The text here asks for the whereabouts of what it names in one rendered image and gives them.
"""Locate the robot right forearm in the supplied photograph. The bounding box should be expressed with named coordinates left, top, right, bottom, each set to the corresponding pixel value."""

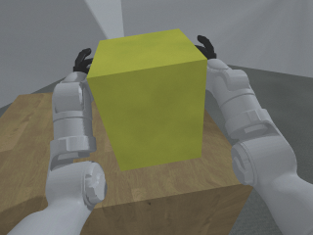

left=205, top=59, right=297, bottom=171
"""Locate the right robot hand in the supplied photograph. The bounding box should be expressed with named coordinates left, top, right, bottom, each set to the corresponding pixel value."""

left=195, top=35, right=217, bottom=60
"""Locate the left robot hand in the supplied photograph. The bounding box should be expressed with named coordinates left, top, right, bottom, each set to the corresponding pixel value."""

left=72, top=48, right=94, bottom=74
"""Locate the carton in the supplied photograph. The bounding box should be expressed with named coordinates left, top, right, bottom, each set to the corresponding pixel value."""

left=86, top=28, right=207, bottom=171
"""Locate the robot left upper arm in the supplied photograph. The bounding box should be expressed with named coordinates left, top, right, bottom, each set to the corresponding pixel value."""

left=7, top=161, right=108, bottom=235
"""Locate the robot right upper arm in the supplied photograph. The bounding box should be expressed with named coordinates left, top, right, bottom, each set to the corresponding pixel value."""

left=231, top=133, right=313, bottom=235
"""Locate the pedestal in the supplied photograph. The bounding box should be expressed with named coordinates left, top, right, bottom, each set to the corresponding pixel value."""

left=0, top=92, right=253, bottom=235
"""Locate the robot left forearm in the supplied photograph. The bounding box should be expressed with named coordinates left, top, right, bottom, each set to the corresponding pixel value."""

left=45, top=71, right=97, bottom=202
